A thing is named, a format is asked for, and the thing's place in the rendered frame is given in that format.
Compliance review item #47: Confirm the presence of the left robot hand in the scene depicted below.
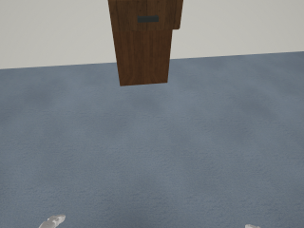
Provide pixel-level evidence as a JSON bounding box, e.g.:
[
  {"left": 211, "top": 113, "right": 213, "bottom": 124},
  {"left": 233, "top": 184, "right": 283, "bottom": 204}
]
[{"left": 39, "top": 214, "right": 66, "bottom": 228}]

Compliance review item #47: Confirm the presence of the drawer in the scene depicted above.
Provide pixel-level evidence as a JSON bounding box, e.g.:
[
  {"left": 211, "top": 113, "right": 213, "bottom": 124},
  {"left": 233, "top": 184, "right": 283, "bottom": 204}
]
[{"left": 108, "top": 0, "right": 183, "bottom": 32}]

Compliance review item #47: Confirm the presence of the cabinet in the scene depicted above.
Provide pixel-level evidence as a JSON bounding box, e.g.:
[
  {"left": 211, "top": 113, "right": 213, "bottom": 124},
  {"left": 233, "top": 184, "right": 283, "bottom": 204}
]
[{"left": 107, "top": 0, "right": 173, "bottom": 86}]

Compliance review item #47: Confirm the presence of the handle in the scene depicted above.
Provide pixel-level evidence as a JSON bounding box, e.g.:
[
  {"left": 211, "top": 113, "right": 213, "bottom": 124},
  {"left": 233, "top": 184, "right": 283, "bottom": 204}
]
[{"left": 137, "top": 14, "right": 159, "bottom": 23}]

